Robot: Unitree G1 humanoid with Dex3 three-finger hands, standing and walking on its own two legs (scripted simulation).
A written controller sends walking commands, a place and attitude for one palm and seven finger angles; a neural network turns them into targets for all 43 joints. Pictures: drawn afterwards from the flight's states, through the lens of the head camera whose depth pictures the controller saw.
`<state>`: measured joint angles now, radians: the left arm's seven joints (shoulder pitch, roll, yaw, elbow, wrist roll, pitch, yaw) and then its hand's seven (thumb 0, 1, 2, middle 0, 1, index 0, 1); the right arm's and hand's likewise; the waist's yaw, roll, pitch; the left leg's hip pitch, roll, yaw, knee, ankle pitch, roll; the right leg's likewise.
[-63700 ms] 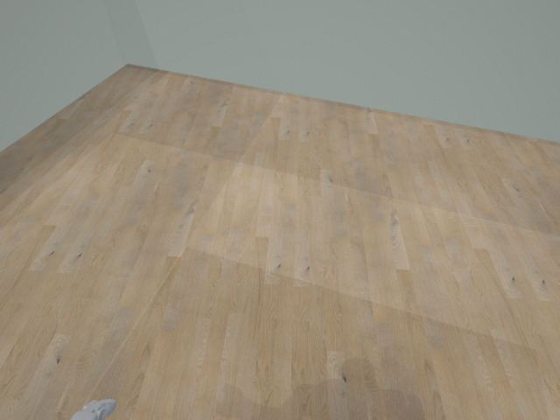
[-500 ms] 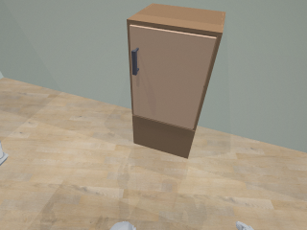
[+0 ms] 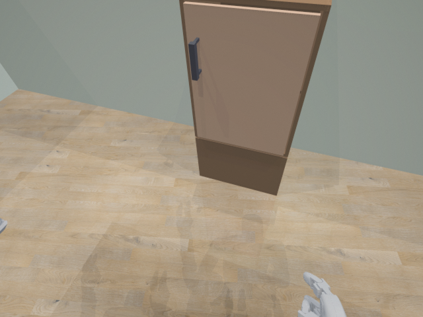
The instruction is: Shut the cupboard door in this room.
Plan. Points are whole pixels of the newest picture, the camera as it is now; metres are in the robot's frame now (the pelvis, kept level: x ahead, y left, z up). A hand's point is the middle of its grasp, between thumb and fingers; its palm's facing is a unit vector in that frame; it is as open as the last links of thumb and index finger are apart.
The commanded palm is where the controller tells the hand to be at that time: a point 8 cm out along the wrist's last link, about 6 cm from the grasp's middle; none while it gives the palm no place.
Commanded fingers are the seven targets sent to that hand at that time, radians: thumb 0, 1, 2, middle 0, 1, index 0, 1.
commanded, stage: stop stepping back and stand still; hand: left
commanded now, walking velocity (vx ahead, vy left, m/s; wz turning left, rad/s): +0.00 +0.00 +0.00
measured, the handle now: (196, 59) +0.92 +0.11 +0.02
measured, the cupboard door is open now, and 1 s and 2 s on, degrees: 0 0 0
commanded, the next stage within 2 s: let the arm hang, fingers relaxed in 0.52 s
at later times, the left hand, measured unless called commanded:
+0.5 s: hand (35, 197) +0.25 +0.27 +0.17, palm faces +0.39 -0.77 -0.51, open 7.4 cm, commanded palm +0.18 +0.30 +0.19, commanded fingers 0.00 0.90 0.90 -0.20 -0.30 -0.20 -0.30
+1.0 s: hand out of the picture +0.06 +0.20 -0.16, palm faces +0.07 -0.98 -0.16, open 6.9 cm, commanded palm none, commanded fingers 0.00 0.90 0.90 -0.20 -0.30 -0.20 -0.30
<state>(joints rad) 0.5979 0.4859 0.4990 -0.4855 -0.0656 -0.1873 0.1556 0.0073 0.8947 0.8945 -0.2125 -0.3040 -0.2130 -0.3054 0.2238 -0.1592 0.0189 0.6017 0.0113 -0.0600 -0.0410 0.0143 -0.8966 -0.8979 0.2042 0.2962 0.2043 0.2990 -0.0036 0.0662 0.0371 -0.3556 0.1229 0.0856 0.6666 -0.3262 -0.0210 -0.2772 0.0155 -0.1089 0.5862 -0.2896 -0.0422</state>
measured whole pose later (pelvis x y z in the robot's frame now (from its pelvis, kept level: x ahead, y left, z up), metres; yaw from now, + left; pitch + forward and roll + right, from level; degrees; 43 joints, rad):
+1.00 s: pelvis +0.01 +0.02 +0.01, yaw +3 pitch -1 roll -1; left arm 0.28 0.19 0.01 0.85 0.01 0.04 0.02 -0.04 1.00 0.89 -0.21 -0.30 -0.21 -0.30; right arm 0.28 -0.19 0.03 0.93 -0.03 0.04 0.00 0.01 -0.90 -0.90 0.20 0.30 0.20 0.30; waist 0.00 -0.04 0.07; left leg -0.30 0.01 0.05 0.53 -0.22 0.03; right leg -0.20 -0.03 -0.14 0.51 -0.29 -0.02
